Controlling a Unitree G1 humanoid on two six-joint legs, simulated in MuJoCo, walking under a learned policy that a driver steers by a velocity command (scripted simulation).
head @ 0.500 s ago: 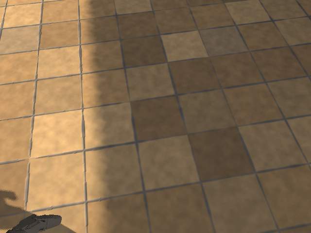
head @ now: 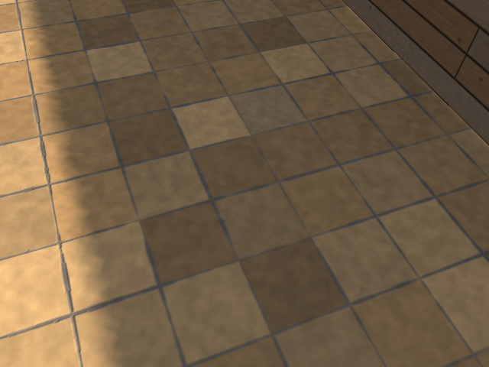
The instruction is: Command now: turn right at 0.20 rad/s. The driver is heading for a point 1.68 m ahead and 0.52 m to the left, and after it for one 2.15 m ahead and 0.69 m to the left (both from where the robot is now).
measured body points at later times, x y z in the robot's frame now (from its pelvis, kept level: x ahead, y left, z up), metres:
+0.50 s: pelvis +0.00 -0.02 +0.00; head +0.00 -0.02 +0.45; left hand +0.12 +0.23 -0.12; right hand +0.10 -0.29 -0.13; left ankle +0.02 +0.12 -0.74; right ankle -0.02 -0.15 -0.74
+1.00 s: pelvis +0.01 -0.02 +0.00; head +0.01 -0.02 +0.45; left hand +0.05 +0.24 -0.15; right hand +0.05 -0.28 -0.15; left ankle +0.02 +0.12 -0.73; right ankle -0.02 -0.15 -0.74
